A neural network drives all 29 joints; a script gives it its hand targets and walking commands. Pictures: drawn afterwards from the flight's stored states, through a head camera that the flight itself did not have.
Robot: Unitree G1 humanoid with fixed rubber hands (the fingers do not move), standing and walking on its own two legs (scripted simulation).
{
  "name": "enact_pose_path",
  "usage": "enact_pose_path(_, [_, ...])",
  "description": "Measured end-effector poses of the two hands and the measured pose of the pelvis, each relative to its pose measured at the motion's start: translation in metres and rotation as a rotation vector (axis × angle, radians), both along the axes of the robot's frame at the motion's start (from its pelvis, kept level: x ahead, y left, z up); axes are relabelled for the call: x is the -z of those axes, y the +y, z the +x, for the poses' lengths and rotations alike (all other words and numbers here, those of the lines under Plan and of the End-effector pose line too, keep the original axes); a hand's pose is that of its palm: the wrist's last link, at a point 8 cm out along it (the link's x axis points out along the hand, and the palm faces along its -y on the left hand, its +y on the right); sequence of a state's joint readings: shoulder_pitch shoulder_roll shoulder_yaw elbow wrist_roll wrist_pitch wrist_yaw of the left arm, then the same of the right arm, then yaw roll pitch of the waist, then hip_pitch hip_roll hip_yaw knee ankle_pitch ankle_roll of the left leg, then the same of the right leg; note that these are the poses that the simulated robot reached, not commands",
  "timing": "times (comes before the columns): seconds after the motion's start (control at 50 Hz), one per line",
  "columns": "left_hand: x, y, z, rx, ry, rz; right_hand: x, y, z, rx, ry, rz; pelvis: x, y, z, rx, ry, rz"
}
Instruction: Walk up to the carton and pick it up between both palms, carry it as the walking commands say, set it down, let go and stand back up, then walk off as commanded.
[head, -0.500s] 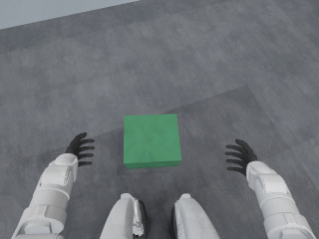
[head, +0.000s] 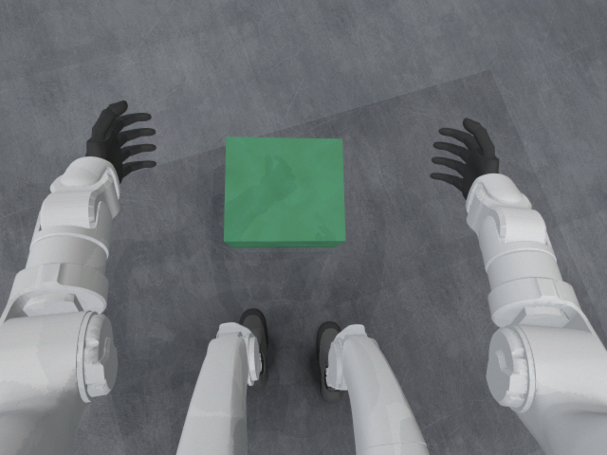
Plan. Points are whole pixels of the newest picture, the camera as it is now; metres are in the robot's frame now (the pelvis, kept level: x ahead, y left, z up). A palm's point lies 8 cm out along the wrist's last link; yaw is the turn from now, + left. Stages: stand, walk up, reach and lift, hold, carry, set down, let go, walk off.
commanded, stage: reach and lift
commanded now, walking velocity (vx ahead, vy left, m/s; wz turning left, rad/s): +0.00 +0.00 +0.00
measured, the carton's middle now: (284, 195) +0.54 +0.01 -0.59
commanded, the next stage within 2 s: none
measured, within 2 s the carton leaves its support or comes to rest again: neither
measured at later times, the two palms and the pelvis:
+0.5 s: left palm (113, 110) +0.54 +0.25 -0.12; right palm (463, 123) +0.53 -0.24 -0.12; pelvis +0.02 -0.01 -0.02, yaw -1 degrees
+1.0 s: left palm (154, 153) +0.54 +0.24 -0.27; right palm (420, 158) +0.53 -0.24 -0.27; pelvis -0.02 -0.01 -0.16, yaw -1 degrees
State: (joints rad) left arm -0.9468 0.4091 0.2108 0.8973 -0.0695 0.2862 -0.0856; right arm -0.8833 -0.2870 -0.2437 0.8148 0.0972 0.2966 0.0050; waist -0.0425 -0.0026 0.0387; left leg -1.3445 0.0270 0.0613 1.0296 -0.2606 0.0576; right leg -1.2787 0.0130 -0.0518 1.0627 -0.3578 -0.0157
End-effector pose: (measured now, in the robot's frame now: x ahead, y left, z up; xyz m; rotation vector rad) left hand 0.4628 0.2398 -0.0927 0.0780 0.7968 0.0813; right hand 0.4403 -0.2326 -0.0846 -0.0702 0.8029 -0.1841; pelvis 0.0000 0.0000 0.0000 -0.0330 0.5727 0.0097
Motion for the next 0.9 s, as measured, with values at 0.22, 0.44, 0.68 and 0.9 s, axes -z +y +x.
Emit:
enact_pose_path(0.22, [0.007,0.009,0.051,-0.032,-0.098,-0.007,0.011,0.004,0.064,-0.019,-0.092,0.011,0.01,-0.006,0.015,-0.002,0.144,-0.005])
enact_pose_path(0.44, [0.015,0.006,0.084,-0.043,-0.159,-0.019,0.025,-0.003,0.094,-0.019,-0.153,0.016,0.02,-0.009,0.019,0.008,0.24,-0.002])
enact_pose_path(0.68, [0.064,0.004,0.074,-0.066,-0.13,-0.038,0.075,-0.003,0.088,-0.006,-0.128,0.041,0.058,-0.011,0.004,0.013,0.263,0.009])
enact_pose_path(0.9, [0.143,0.003,0.079,-0.072,-0.122,-0.025,0.15,-0.003,0.093,0.029,-0.131,0.037,0.13,-0.011,-0.014,0.015,0.264,0.007])
